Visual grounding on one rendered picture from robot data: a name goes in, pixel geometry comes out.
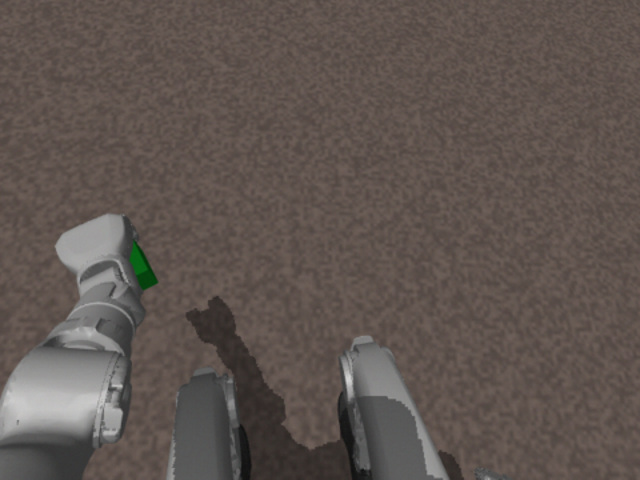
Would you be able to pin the left robot hand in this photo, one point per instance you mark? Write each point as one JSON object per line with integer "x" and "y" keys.
{"x": 109, "y": 234}

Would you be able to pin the left robot arm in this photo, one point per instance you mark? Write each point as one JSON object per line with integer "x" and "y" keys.
{"x": 72, "y": 392}

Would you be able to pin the cube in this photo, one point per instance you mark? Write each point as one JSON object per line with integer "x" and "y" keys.
{"x": 143, "y": 271}

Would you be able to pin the right robot foot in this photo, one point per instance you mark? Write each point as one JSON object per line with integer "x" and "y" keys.
{"x": 347, "y": 435}

